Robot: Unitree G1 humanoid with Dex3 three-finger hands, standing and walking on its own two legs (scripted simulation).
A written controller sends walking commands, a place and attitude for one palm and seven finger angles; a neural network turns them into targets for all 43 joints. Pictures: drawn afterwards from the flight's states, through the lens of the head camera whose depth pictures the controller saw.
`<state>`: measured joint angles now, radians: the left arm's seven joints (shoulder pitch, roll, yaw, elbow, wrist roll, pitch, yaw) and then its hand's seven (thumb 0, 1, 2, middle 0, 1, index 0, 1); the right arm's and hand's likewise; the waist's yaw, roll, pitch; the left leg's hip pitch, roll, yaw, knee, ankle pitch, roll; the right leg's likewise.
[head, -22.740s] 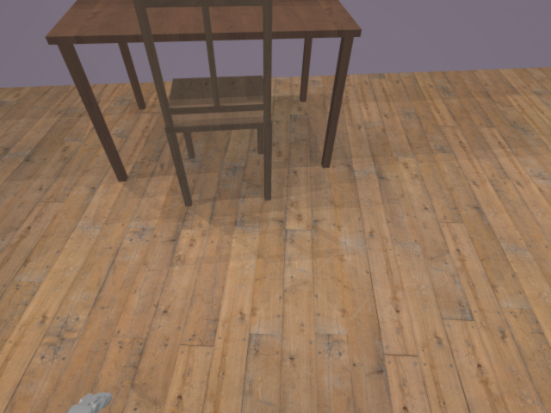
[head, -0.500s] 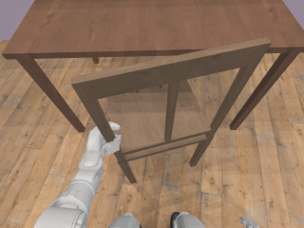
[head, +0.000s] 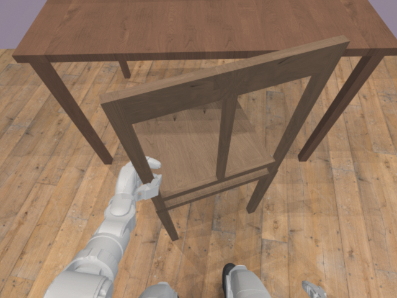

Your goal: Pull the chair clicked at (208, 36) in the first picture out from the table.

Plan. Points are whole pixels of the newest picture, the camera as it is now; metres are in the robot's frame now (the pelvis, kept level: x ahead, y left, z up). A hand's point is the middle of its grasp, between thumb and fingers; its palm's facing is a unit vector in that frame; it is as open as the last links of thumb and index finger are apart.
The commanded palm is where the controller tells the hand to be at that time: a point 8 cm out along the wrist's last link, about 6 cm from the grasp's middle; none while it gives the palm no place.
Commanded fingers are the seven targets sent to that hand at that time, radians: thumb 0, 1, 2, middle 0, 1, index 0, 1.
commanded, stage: step backward, pulling the chair out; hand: left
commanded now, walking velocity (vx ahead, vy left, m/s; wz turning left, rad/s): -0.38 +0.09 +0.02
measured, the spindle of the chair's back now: (223, 145) +0.44 -0.06 -0.03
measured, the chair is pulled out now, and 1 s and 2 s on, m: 0.15 0.18 0.28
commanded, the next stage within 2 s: none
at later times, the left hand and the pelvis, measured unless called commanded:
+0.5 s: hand (149, 197) +0.33 +0.11 -0.06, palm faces -0.05 -0.98 -0.17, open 5.7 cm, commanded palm +0.33 +0.17 -0.05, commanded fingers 0.00 0.90 0.90 -0.50 -1.45 -0.50 -1.45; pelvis -0.02 +0.02 +0.00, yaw +0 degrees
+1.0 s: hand (148, 198) +0.32 +0.11 -0.06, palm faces -0.02 -0.98 -0.18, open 5.7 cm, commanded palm +0.31 +0.17 -0.05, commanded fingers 0.00 0.90 0.90 -0.50 -1.45 -0.50 -1.45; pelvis -0.04 +0.01 +0.00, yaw +2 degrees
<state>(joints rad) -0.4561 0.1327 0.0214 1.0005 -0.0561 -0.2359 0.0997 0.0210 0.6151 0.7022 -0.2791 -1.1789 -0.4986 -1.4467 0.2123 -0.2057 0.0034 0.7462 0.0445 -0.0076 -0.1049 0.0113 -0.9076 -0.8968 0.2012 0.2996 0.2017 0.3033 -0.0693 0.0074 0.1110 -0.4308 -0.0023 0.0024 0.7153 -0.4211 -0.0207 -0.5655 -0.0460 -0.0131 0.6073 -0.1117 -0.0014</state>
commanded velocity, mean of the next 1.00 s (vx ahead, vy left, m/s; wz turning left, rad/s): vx -0.38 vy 0.00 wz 0.02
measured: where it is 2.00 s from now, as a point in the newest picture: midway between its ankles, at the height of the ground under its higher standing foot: outside the picture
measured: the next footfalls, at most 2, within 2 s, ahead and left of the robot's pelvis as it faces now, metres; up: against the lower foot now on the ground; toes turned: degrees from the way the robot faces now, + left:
left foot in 1.00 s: -0.03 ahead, +0.15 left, +0.00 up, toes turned +2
right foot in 1.16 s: +0.08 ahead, -0.12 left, +0.00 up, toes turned -4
